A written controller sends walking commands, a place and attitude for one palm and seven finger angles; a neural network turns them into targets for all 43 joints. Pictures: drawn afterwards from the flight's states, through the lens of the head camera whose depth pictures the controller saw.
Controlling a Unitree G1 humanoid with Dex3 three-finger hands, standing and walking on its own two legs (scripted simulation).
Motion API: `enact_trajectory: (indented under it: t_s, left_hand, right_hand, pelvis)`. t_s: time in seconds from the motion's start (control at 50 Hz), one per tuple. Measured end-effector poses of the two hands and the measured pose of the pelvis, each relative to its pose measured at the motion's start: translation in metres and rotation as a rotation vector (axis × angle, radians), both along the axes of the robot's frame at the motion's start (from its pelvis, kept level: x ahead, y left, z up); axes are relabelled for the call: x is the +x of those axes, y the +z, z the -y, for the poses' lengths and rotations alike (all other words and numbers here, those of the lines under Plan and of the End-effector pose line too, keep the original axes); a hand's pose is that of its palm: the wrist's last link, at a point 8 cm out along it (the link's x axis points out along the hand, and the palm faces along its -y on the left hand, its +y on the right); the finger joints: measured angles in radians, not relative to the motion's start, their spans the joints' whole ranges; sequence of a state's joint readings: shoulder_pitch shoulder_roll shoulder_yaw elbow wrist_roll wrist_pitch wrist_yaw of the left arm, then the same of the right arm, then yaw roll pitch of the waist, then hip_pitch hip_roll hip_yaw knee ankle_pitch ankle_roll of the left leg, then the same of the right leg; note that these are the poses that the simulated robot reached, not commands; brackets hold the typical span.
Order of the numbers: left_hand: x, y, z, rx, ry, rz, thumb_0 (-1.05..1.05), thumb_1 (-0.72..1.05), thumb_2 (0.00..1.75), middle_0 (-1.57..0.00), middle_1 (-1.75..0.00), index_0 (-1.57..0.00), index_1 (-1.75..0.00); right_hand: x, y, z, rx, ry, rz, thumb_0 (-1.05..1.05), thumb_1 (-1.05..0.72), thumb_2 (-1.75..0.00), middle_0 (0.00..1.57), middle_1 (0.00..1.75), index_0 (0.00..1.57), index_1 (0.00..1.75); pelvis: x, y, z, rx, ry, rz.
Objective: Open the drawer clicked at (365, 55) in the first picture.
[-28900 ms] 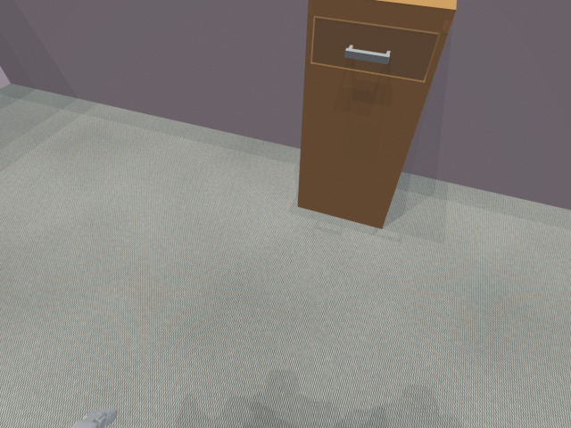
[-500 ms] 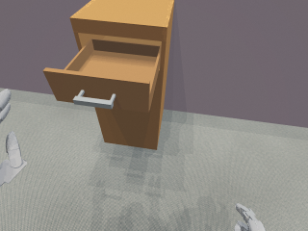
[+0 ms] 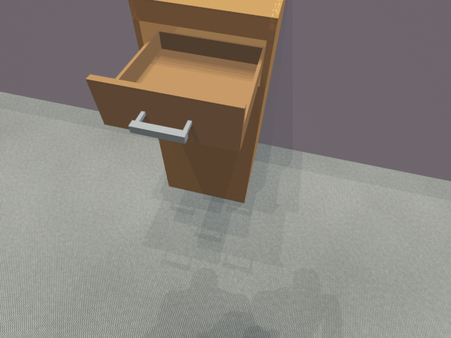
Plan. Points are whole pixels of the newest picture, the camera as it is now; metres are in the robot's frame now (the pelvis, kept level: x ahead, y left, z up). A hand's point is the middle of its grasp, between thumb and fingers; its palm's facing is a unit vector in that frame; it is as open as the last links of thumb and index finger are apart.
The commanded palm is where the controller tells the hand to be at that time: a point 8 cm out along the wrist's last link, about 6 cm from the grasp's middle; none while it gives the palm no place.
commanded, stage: let the arm hang, fingers relaxed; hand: left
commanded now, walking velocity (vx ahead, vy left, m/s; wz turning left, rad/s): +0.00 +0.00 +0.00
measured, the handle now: (161, 125) +0.54 +0.19 +0.02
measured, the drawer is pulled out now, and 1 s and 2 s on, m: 0.30 0.30 0.30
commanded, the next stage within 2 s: look to check the result in 0.64 s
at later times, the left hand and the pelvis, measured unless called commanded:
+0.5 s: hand out of the picture +0.01 +0.17 -0.17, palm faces -0.02 -0.98 -0.19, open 7.3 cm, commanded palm none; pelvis +0.00 +0.01 +0.00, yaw -2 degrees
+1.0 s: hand out of the picture -0.02 +0.17 -0.17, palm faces +0.01 -0.98 -0.20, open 7.3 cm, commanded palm none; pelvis +0.00 +0.00 +0.00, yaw -2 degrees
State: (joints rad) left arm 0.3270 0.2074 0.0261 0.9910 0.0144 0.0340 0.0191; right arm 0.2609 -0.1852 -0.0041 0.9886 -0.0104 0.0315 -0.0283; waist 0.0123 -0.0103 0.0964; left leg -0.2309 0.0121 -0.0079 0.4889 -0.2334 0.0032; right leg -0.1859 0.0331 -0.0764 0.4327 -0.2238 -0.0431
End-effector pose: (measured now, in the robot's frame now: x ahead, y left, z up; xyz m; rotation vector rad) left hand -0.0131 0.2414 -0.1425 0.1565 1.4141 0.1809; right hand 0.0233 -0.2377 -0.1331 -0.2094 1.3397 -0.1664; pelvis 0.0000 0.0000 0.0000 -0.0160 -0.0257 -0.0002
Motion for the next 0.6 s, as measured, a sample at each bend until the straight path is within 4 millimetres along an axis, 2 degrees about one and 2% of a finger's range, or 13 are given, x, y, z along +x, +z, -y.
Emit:
enact_trajectory:
  t_s: [0.06, 0.14, 0.24, 0.36, 0.48, 0.6]
  left_hand:
    - [-0.015, 0.006, -0.008, 0.018, 0.0, -0.051, -0.01, 0.95, 0.9, -0.2, -0.3, -0.2, -0.3]
    - [-0.02, 0.01, -0.012, 0.033, -0.008, -0.075, 0.0, 0.93, 0.9, -0.2, -0.3, -0.2, -0.3]
    - [-0.011, 0.011, -0.009, 0.032, -0.026, -0.053, 0.0, 0.92, 0.9, -0.2, -0.3, -0.2, -0.3]
    - [0.007, 0.007, 0.003, 0.006, -0.047, -0.001, 0.0, 0.91, 0.9, -0.2, -0.3, -0.2, -0.3]
    - [0.019, 0.003, 0.017, -0.023, -0.058, 0.028, 0.0, 0.91, 0.9, -0.2, -0.3, -0.2, -0.3]
    - [0.015, 0.002, 0.019, -0.025, -0.049, 0.016, 0.0, 0.92, 0.9, -0.2, -0.3, -0.2, -0.3]
  right_hand:
    - [-0.014, -0.003, -0.003, 0.007, -0.021, -0.032, 0.0, -0.92, -0.9, 0.2, 0.3, 0.2, 0.3]
    - [-0.028, -0.008, -0.012, 0.033, -0.043, -0.055, 0.01, -0.91, -0.9, 0.2, 0.3, 0.2, 0.3]
    - [-0.04, -0.013, -0.027, 0.076, -0.065, -0.071, 0.01, -0.91, -0.9, 0.2, 0.3, 0.2, 0.3]
    - [-0.051, -0.015, -0.041, 0.111, -0.09, -0.08, 0.01, -0.91, -0.9, 0.2, 0.3, 0.2, 0.3]
    - [-0.061, -0.015, -0.046, 0.118, -0.113, -0.094, 0.0, -0.9, -0.9, 0.2, 0.3, 0.2, 0.3]
    - [-0.069, -0.014, -0.044, 0.11, -0.128, -0.112, 0.0, -0.9, -0.9, 0.2, 0.3, 0.2, 0.3]
  pelvis:
    - [0.0, 0.002, -0.004, 0.002, -0.006, 0.002]
    - [-0.001, 0.004, -0.008, 0.007, -0.014, 0.009]
    - [-0.003, 0.005, -0.009, 0.012, -0.022, 0.016]
    - [-0.005, 0.005, -0.008, 0.015, -0.029, 0.021]
    - [-0.005, 0.004, -0.007, 0.016, -0.032, 0.02]
    - [-0.004, 0.004, -0.005, 0.016, -0.033, 0.019]
